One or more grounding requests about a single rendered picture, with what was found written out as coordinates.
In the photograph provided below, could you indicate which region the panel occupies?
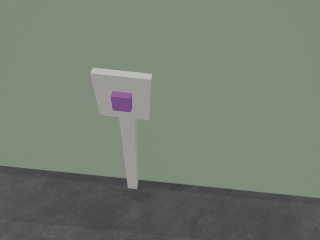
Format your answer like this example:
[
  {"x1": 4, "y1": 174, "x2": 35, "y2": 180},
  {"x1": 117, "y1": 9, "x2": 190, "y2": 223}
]
[{"x1": 90, "y1": 67, "x2": 152, "y2": 189}]

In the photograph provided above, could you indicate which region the button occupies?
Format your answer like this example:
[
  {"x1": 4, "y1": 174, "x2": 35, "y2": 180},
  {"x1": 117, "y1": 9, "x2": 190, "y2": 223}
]
[{"x1": 110, "y1": 91, "x2": 132, "y2": 113}]

